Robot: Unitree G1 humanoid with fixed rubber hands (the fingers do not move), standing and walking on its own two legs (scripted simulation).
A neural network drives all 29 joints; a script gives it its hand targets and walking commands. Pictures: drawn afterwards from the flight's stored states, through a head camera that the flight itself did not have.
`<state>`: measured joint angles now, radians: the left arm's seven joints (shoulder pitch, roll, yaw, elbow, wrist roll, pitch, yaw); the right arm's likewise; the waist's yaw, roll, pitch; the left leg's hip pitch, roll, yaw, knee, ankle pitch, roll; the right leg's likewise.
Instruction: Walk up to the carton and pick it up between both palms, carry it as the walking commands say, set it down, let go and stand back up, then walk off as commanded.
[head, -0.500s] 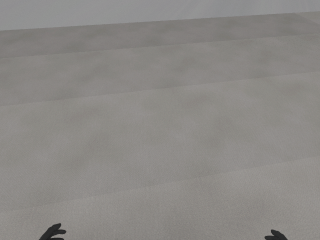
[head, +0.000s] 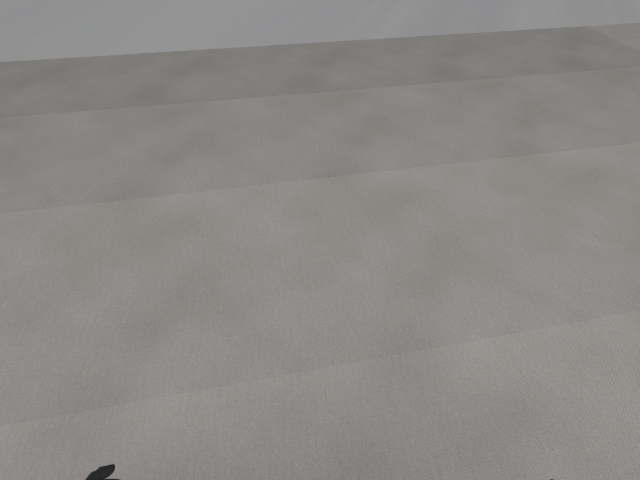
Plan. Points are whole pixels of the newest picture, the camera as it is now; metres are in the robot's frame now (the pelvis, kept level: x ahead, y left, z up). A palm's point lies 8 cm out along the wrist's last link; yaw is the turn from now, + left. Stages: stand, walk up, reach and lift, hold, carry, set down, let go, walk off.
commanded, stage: stand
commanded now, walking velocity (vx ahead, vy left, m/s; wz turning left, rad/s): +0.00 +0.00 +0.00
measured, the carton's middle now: out of the picture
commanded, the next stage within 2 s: walk up in 0.94 s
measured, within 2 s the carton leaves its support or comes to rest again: neither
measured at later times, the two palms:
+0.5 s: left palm out of the picture +0.11 +0.31 -0.10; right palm out of the picture +0.11 -0.31 -0.10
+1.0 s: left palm out of the picture +0.11 +0.31 -0.10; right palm out of the picture +0.11 -0.31 -0.10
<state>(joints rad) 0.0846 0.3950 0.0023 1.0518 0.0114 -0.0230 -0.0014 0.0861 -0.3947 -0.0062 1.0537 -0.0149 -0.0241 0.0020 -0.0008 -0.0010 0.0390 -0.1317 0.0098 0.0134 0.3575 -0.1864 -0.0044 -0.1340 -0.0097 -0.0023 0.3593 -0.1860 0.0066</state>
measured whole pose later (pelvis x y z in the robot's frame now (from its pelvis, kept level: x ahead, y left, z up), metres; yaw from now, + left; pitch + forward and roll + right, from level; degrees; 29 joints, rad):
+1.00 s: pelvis +0.01 +0.00 +0.00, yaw +0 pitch -2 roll +0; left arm 0.09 0.40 0.01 1.05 0.01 -0.02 0.00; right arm 0.08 -0.40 -0.01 1.06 -0.01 -0.02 0.00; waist 0.00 0.00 0.04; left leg -0.11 0.01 0.01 0.33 -0.19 -0.01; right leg -0.11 -0.01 0.00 0.33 -0.19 0.01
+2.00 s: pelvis +0.02 -0.05 +0.00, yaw -28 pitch -1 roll -3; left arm 0.05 0.31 0.08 0.83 0.04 0.06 -0.12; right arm 0.49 -0.29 -0.07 0.94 -0.03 -0.04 -0.03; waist -0.08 -0.04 0.02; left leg -0.01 0.17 0.19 0.31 -0.27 -0.08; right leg -0.61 -0.07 0.04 1.06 -0.12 0.06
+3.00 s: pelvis +0.36 -0.41 +0.00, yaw -48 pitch -1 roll -2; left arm 0.11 0.22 0.06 0.91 0.03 0.02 -0.08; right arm 0.49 -0.19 -0.05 1.02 -0.02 -0.07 -0.01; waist -0.07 -0.05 0.06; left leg -0.05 0.10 0.18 0.31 -0.23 -0.02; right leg -0.58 -0.10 -0.03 0.84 -0.05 0.04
